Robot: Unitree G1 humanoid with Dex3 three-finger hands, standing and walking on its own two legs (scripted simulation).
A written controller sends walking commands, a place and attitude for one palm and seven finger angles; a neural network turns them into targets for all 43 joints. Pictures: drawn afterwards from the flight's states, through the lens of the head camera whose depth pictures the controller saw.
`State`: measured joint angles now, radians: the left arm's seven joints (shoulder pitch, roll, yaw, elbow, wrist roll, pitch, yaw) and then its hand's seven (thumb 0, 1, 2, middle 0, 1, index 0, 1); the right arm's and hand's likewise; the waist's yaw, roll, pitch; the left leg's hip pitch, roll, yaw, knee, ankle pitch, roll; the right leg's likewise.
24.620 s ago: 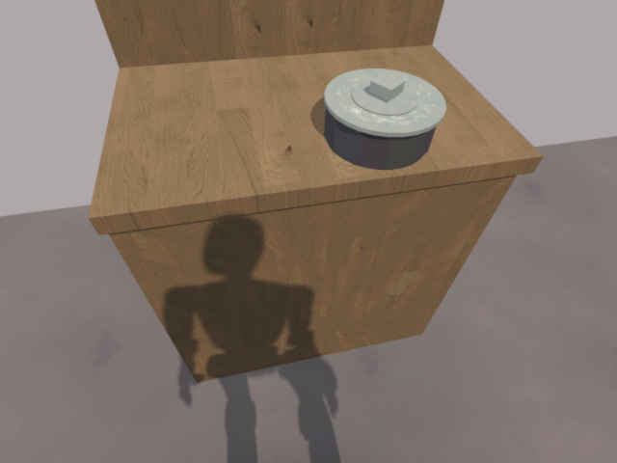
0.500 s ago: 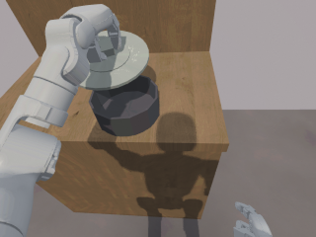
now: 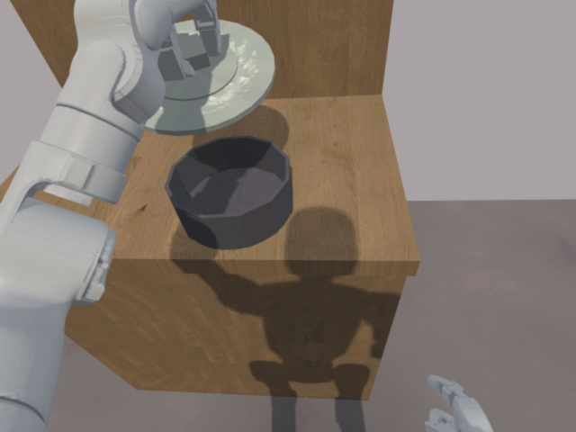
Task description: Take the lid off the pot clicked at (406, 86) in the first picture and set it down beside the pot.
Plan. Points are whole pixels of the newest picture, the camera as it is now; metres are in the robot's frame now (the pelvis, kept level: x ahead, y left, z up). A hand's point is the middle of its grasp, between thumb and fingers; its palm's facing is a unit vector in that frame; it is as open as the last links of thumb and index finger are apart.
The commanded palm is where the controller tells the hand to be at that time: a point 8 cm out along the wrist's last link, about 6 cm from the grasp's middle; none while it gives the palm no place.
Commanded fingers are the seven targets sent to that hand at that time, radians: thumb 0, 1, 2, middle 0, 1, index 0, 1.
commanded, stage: lift the lid straight up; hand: left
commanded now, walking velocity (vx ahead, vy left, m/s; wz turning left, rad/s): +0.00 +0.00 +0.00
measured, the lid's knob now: (187, 54) +0.48 +0.13 +0.31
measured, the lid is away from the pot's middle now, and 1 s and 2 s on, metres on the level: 0.02 0.13 0.24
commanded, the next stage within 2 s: move the lid sideways beside the pot in 0.08 s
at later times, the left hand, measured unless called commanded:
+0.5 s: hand (151, 59) +0.44 +0.16 +0.32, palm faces -0.07 -0.05 -1.00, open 6.9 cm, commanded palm +0.41 +0.17 +0.39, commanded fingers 0.00 0.59 1.06 -0.89 -0.94 -0.93 -0.97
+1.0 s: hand (92, 66) +0.43 +0.23 +0.32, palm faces -0.08 -0.05 -1.00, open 6.8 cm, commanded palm +0.41 +0.23 +0.39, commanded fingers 0.00 0.59 1.06 -0.89 -0.94 -0.93 -0.97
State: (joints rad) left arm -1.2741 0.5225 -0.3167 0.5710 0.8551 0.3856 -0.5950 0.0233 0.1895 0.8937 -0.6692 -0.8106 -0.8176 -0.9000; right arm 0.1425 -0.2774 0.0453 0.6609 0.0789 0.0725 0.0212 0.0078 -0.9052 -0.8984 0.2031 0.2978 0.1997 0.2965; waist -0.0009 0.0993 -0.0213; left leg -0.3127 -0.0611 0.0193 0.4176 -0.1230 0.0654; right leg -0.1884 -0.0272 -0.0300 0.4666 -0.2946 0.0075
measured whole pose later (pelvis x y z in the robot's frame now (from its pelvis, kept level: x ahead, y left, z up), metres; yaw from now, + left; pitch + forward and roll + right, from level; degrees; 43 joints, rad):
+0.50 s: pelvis +0.00 -0.01 +0.00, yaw +0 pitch +1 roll +0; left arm -1.26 0.58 -0.30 0.61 0.88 0.38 -0.62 0.02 0.19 0.89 -0.67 -0.81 -0.82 -0.90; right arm 0.13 -0.28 0.05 0.65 0.09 0.09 0.01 0.01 -0.91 -0.90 0.20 0.30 0.20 0.30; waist 0.00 0.09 -0.02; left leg -0.32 -0.05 0.01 0.43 -0.13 0.06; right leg -0.19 -0.02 -0.04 0.47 -0.30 0.00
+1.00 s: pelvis +0.00 +0.00 +0.00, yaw +1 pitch +2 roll -1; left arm -1.23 0.72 -0.23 0.61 0.90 0.33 -0.65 0.02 0.19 0.89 -0.67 -0.81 -0.82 -0.90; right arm 0.15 -0.29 0.04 0.63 0.10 0.12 0.01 0.01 -0.91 -0.90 0.20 0.30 0.20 0.30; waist -0.01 0.08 0.00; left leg -0.36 -0.05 0.00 0.46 -0.14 0.06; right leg -0.21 -0.01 -0.05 0.47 -0.29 0.00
